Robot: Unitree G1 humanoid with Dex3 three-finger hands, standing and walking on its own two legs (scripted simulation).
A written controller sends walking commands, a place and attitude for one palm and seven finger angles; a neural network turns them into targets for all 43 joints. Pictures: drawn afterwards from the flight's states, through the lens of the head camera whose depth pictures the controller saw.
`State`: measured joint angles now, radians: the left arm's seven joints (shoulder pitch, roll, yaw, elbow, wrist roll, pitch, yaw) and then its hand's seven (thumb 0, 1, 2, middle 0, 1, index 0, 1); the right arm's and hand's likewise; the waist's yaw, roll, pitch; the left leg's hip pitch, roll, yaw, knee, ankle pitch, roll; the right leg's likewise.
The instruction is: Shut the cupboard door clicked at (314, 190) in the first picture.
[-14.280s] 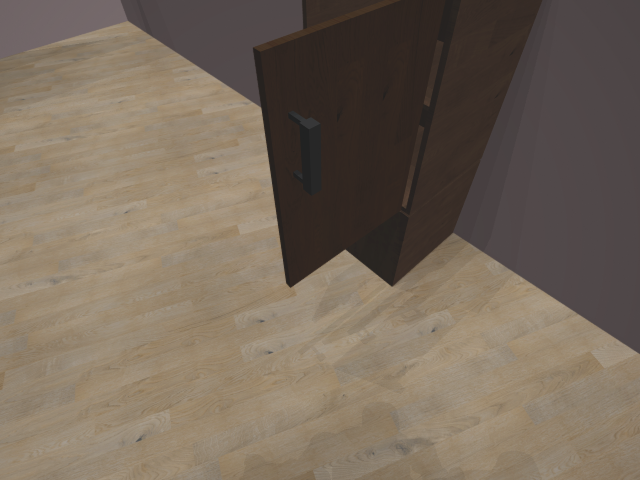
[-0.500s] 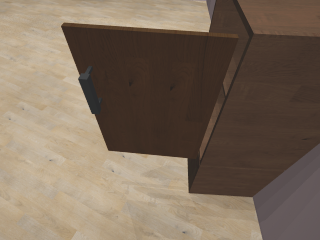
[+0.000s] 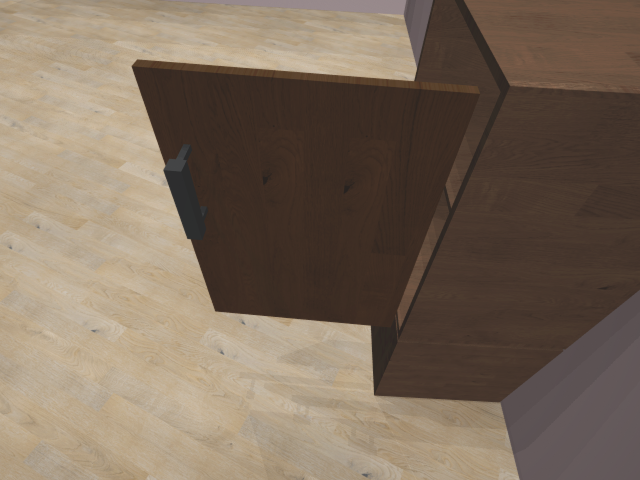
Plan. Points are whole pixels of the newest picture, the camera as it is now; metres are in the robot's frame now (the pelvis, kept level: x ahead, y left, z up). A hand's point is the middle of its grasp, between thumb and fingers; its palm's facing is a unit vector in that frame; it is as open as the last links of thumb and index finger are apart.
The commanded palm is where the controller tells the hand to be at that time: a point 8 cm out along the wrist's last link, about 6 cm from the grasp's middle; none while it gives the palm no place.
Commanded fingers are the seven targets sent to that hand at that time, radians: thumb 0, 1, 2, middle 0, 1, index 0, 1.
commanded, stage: look again from close up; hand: left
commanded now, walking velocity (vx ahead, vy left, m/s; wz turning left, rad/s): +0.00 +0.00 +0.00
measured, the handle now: (191, 193) +0.48 +0.23 +0.06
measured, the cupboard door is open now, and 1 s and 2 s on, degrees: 88 88 88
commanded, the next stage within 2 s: raise the hand and make a fist in 0.46 s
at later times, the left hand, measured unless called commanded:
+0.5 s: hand out of the picture +0.00 +0.17 -0.18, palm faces +0.00 -0.98 -0.22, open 7.4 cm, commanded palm none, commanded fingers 0.00 0.90 0.90 -0.20 -0.30 -0.20 -0.30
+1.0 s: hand out of the picture +0.09 +0.16 -0.07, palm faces +0.03 -1.00 +0.01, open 6.1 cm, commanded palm +0.09 +0.21 -0.03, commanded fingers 0.00 0.90 0.90 -0.60 -0.74 -0.60 -0.74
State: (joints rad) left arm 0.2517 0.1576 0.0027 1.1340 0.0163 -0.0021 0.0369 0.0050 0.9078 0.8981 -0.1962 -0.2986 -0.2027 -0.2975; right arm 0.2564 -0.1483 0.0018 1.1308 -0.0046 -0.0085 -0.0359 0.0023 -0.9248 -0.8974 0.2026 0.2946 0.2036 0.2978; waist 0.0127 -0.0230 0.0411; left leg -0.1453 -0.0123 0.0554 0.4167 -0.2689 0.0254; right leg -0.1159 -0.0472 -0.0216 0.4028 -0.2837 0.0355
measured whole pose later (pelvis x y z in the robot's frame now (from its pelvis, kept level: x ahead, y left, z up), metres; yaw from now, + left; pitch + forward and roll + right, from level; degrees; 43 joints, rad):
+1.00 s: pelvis -0.08 -0.04 -0.08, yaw +2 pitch +10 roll +0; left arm 0.44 0.21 0.18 0.19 -0.28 -0.47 -0.39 0.01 0.90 0.90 -0.43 -0.55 -0.44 -0.55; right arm 0.18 -0.28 -0.06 0.50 0.03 -0.29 -0.03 0.01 -0.91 -0.90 0.20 0.29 0.20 0.30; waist 0.03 -0.04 -0.09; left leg -0.80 0.04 -0.01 1.07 -0.44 -0.03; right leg -0.77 -0.02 -0.08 1.09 -0.50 -0.04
